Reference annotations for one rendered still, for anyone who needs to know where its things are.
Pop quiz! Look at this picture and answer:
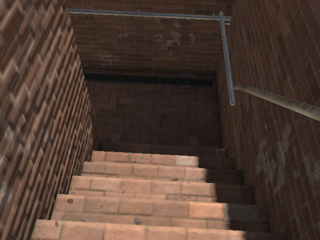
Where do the stairs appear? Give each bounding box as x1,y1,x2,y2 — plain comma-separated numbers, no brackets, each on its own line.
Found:
30,142,287,240

